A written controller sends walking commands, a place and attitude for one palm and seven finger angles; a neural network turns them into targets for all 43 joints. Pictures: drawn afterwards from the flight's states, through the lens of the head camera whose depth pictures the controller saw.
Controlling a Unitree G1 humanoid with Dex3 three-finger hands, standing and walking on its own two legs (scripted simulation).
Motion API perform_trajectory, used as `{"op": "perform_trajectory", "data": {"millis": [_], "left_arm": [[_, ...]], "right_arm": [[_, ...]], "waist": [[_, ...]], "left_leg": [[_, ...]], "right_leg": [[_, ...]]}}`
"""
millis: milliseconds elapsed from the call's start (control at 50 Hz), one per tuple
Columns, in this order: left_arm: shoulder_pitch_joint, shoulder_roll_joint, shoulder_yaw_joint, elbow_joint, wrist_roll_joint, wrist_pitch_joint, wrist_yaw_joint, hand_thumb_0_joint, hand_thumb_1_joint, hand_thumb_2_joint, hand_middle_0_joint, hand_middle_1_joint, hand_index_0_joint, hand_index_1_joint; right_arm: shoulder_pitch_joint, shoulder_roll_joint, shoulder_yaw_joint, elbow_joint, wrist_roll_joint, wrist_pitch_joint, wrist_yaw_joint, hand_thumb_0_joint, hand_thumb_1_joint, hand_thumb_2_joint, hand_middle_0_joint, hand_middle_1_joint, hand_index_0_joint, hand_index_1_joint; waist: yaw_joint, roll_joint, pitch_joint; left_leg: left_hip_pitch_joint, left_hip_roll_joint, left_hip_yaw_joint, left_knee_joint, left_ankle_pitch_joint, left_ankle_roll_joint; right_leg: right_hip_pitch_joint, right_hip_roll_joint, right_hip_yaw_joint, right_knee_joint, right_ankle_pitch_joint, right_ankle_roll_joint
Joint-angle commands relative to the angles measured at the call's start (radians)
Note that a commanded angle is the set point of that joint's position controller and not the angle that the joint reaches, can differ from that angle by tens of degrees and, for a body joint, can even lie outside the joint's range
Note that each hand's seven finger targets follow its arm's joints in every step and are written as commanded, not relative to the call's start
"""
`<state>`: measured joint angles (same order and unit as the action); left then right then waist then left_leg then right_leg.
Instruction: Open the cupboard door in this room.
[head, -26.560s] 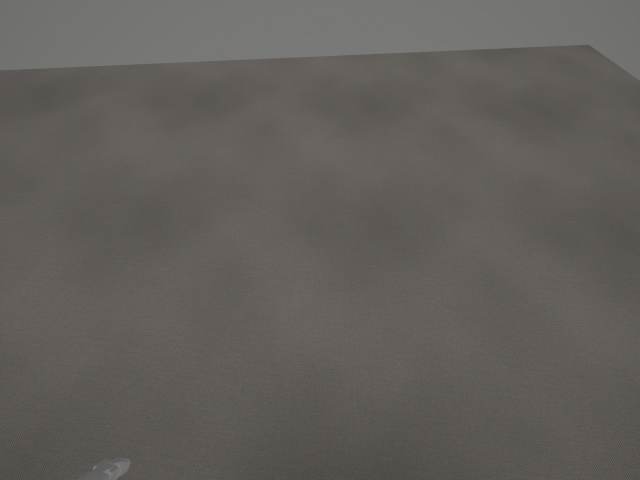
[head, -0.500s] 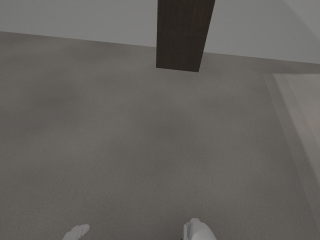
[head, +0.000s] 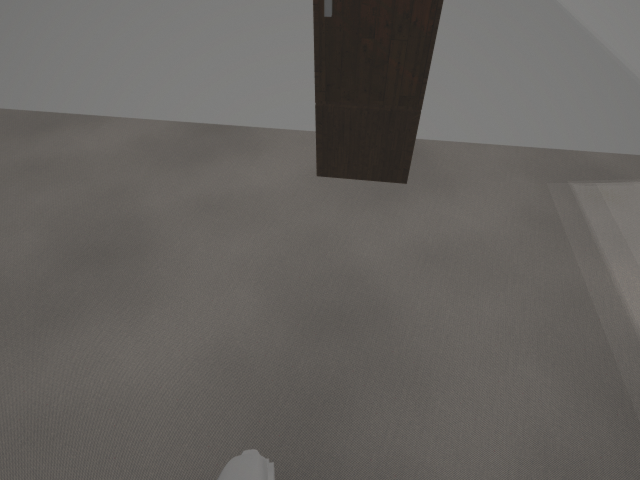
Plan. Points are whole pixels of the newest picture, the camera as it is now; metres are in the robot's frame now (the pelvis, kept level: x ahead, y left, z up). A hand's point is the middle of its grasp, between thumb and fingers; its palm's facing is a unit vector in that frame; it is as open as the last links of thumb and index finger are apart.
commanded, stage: turn or walk to find it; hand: left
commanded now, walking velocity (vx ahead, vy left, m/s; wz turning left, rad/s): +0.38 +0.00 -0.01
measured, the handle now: out of the picture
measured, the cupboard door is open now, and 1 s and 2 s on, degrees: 0 0 0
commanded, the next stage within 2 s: stand and wait in 0.66 s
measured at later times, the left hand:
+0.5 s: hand (183, 408) +0.26 +0.25 -0.17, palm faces +0.03 -0.99 -0.16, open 7.4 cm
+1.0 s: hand (244, 300) +0.47 +0.18 -0.17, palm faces +0.01 -0.97 -0.22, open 7.1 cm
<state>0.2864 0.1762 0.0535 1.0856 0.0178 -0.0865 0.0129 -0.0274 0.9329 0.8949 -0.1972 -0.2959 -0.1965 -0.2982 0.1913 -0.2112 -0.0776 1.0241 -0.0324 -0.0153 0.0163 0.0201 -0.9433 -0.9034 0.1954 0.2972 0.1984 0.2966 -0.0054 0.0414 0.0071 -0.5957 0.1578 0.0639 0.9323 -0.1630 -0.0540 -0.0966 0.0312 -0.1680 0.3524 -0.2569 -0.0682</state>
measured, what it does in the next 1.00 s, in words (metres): walks ahead: left foot, then right foot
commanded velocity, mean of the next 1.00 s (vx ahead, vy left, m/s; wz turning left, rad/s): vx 0.24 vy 0.00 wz -0.04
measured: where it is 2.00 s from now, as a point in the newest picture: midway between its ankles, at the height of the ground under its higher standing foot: (327, 421)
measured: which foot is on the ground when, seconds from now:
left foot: up 0.00-0.18, down 0.20-0.74, up 0.76-1.00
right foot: down 0.00-0.22, up 0.24-0.72, down 0.74-1.00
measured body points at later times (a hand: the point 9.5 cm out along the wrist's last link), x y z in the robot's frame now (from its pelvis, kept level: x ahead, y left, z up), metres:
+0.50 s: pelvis +0.21 +0.06 +0.00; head +0.22 +0.08 +0.45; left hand +0.26 +0.30 -0.16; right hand +0.19 -0.18 -0.14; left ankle +0.17 +0.14 -0.74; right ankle +0.26 -0.10 -0.65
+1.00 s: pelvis +0.38 +0.00 -0.01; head +0.39 -0.01 +0.44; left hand +0.47 +0.23 -0.15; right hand +0.40 -0.23 -0.17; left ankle +0.42 +0.13 -0.70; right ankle +0.41 -0.10 -0.74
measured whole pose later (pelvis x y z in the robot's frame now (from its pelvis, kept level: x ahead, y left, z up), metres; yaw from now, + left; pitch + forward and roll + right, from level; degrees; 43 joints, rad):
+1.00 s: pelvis +0.38 +0.00 -0.01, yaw -1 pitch -2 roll -1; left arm 0.15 0.16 0.04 1.05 0.01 -0.05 0.03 -0.03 0.95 0.89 -0.20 -0.30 -0.20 -0.30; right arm 0.23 -0.17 -0.04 1.07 -0.02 0.00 -0.02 0.01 -0.93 -0.90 0.20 0.30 0.20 0.30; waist -0.02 0.05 0.06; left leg -0.45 0.11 0.07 0.88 -0.34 -0.06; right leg -0.24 -0.03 -0.19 0.47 -0.20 -0.04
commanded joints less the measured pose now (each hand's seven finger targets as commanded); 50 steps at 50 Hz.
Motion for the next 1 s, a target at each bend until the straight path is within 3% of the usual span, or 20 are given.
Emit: {"op": "perform_trajectory", "data": {"millis": [0,100,140,160,180,200,220,260,340,420,540,620,640,680,700,720,740,800,860,980], "left_arm": [[0.098,0.112,0.002,-0.007,0.000,-0.017,-0.001,0.000,0.900,0.900,-0.200,-0.300,-0.200,-0.300],[0.141,0.138,0.005,0.027,0.003,-0.001,0.004,0.000,0.900,0.900,-0.200,-0.300,-0.200,-0.300],[0.112,0.147,0.007,0.028,-0.001,0.001,0.003,0.000,0.900,0.900,-0.200,-0.300,-0.200,-0.300],[0.103,0.131,0.004,0.019,-0.007,0.000,-0.001,0.000,0.900,0.900,-0.200,-0.300,-0.200,-0.300],[0.145,0.073,-0.007,-0.001,-0.017,0.001,-0.013,0.000,0.900,0.900,-0.200,-0.300,-0.200,-0.300],[0.097,0.083,-0.011,-0.025,-0.008,-0.003,-0.010,0.000,0.900,0.900,-0.200,-0.300,-0.200,-0.300],[0.025,0.094,-0.008,-0.036,-0.009,0.007,-0.012,0.000,0.900,0.900,-0.200,-0.300,-0.200,-0.300],[-0.006,0.061,-0.001,-0.025,0.003,0.017,-0.025,0.000,0.900,0.900,-0.200,-0.300,-0.200,-0.300],[0.064,0.007,0.000,-0.005,0.014,0.059,-0.027,0.000,0.900,0.900,-0.200,-0.300,-0.200,-0.300],[-0.017,0.018,0.014,-0.059,0.012,0.072,-0.033,0.000,0.900,0.900,-0.200,-0.300,-0.200,-0.300],[-0.233,0.019,0.001,-0.143,0.007,0.064,-0.043,0.000,0.900,0.900,-0.200,-0.300,-0.200,-0.300],[-0.278,0.034,0.000,-0.160,0.006,0.051,-0.041,0.000,0.900,0.900,-0.200,-0.300,-0.200,-0.300],[-0.233,0.042,0.005,-0.154,0.007,0.046,-0.040,0.000,0.900,0.900,-0.200,-0.300,-0.200,-0.300],[0.036,0.096,0.015,-0.064,0.012,0.025,-0.031,0.000,0.900,0.900,-0.200,-0.300,-0.200,-0.300],[0.173,0.192,0.036,-0.017,0.017,0.010,-0.014,0.000,0.900,0.900,-0.200,-0.300,-0.200,-0.300],[0.235,0.269,0.046,0.004,0.000,0.007,-0.005,0.000,0.900,0.900,-0.200,-0.300,-0.200,-0.300],[0.174,0.265,0.047,-0.006,-0.011,0.010,0.002,0.000,0.900,0.900,-0.200,-0.300,-0.200,-0.300],[-0.008,0.145,0.010,-0.050,-0.011,0.014,0.011,0.000,0.900,0.900,-0.200,-0.300,-0.200,-0.300],[-0.122,0.090,-0.011,-0.077,-0.007,0.018,0.015,0.000,0.900,0.900,-0.200,-0.300,-0.200,-0.300],[-0.102,0.097,-0.006,-0.065,-0.002,0.036,0.010,0.000,0.900,0.900,-0.200,-0.300,-0.200,-0.300]], "right_arm": [[-0.105,-0.003,0.020,-0.087,0.002,-0.018,0.022,0.000,-0.900,-0.900,0.200,0.300,0.200,0.300],[-0.163,-0.025,0.028,-0.108,0.006,-0.031,0.020,0.000,-0.900,-0.900,0.200,0.300,0.200,0.300],[0.011,-0.059,0.018,-0.053,0.000,-0.043,0.004,0.000,-0.900,-0.900,0.200,0.300,0.200,0.300],[0.176,-0.121,0.003,-0.006,-0.005,-0.051,-0.006,0.000,-0.900,-0.900,0.200,0.300,0.200,0.300],[0.306,-0.242,-0.026,0.025,-0.015,-0.057,-0.016,0.000,-0.900,-0.900,0.200,0.300,0.200,0.300],[0.339,-0.256,-0.029,0.045,0.003,-0.044,-0.021,0.000,-0.900,-0.900,0.200,0.300,0.200,0.300],[0.269,-0.228,-0.023,0.022,0.013,-0.043,-0.027,0.000,-0.900,-0.900,0.200,0.300,0.200,0.300],[0.156,-0.125,0.000,-0.002,0.007,-0.054,-0.028,0.000,-0.900,-0.900,0.200,0.300,0.200,0.300],[0.134,-0.060,0.014,0.013,0.015,-0.072,-0.030,0.000,-0.900,-0.900,0.200,0.300,0.200,0.300],[0.169,-0.046,0.008,0.020,0.017,-0.080,-0.032,0.000,-0.900,-0.900,0.200,0.300,0.200,0.300],[0.268,-0.067,-0.001,0.063,0.010,-0.076,-0.033,0.000,-0.900,-0.900,0.200,0.300,0.200,0.300],[0.294,-0.076,-0.002,0.086,0.002,-0.064,-0.033,0.000,-0.900,-0.900,0.200,0.300,0.200,0.300],[0.285,-0.081,-0.002,0.087,0.004,-0.062,-0.035,0.000,-0.900,-0.900,0.200,0.300,0.200,0.300],[0.252,-0.090,-0.001,0.089,0.016,-0.060,-0.034,0.000,-0.900,-0.900,0.200,0.300,0.200,0.300],[0.280,-0.041,0.008,0.076,0.028,-0.062,-0.025,0.000,-0.900,-0.900,0.200,0.300,0.200,0.300],[0.307,-0.007,0.018,0.049,0.034,-0.057,-0.031,0.000,-0.900,-0.900,0.200,0.300,0.200,0.300],[0.273,-0.018,0.019,0.054,0.040,-0.043,-0.039,0.000,-0.900,-0.900,0.200,0.300,0.200,0.300],[0.180,0.012,0.022,0.051,0.022,-0.016,-0.033,0.000,-0.900,-0.900,0.200,0.300,0.200,0.300],[0.258,0.055,0.036,0.076,0.019,0.018,-0.031,0.000,-0.900,-0.900,0.200,0.300,0.200,0.300],[0.154,0.042,0.046,0.040,0.016,0.012,-0.026,0.000,-0.900,-0.900,0.200,0.300,0.200,0.300]], "waist": [[0.046,-0.135,0.118],[0.051,-0.122,0.092],[-0.041,-0.071,0.001],[-0.108,-0.001,-0.113],[-0.131,0.237,-0.227],[-0.138,0.281,-0.236],[-0.118,0.149,-0.145],[-0.059,0.051,0.009],[0.017,0.047,0.052],[0.023,0.048,0.103],[-0.030,0.056,0.123],[-0.039,0.083,0.120],[-0.009,0.070,0.087],[0.112,0.012,-0.062],[0.147,-0.169,-0.185],[0.118,-0.286,-0.241],[0.115,-0.241,-0.272],[0.043,-0.116,-0.026],[-0.039,-0.167,-0.006],[-0.007,-0.200,0.012]], "left_leg": [[-0.046,-0.005,0.018,-0.163,0.014,0.011],[0.085,-0.053,0.064,-0.307,-0.073,0.051],[0.370,-0.111,0.109,-0.421,-0.032,0.071],[0.651,-0.042,0.030,-0.464,0.044,0.102],[0.916,0.235,-0.328,-0.496,0.132,0.207],[0.892,0.325,-0.446,-0.603,0.096,0.263],[0.766,0.330,-0.424,-0.632,0.040,0.262],[0.566,0.251,-0.272,-0.684,0.023,0.217],[0.416,0.146,-0.076,-0.749,0.058,0.171],[0.438,0.141,-0.046,-0.783,0.087,0.195],[0.567,0.141,0.011,-0.736,0.260,0.198],[0.579,0.150,0.015,-0.659,0.384,0.178],[0.579,0.150,0.023,-0.594,0.482,0.170],[0.522,0.077,0.079,-0.282,0.563,0.110],[0.281,-0.004,0.122,-0.017,0.242,0.066],[0.079,-0.136,0.081,0.270,-0.436,0.032],[0.089,-0.091,-0.053,0.353,-0.431,0.038],[0.086,-0.028,-0.065,0.320,-0.271,0.029],[0.237,-0.023,-0.018,0.111,-0.216,0.003],[0.294,-0.053,0.014,-0.199,-0.150,-0.004]], "right_leg": [[0.028,-0.300,0.200,-0.179,0.239,-0.091],[0.125,-0.317,0.185,-0.082,0.439,-0.077],[0.057,-0.268,0.113,0.149,0.605,-0.038],[-0.086,-0.215,0.072,0.372,0.512,0.005],[-0.381,-0.080,0.013,0.682,0.007,0.054],[-0.479,-0.055,0.100,0.860,-0.315,0.048],[-0.541,-0.112,0.148,0.932,-0.265,0.047],[-0.532,-0.171,0.163,0.916,-0.133,0.059],[-0.469,-0.179,0.141,0.858,0.016,0.089],[-0.578,-0.200,0.144,0.793,0.118,0.114],[-0.555,-0.179,0.079,0.440,0.124,0.103],[-0.418,-0.125,0.039,0.292,0.061,0.063],[-0.332,-0.107,0.032,0.244,0.052,0.049],[0.022,-0.077,0.015,0.120,0.191,0.033],[0.310,-0.292,0.223,0.139,0.442,-0.022],[0.435,-0.519,0.483,0.129,0.910,-0.132],[0.350,-0.525,0.453,0.096,0.917,-0.166],[-0.004,-0.413,0.285,0.002,0.660,-0.106],[-0.218,-0.330,0.125,-0.072,0.463,-0.064],[-0.188,-0.294,0.142,-0.092,0.246,-0.074]]}}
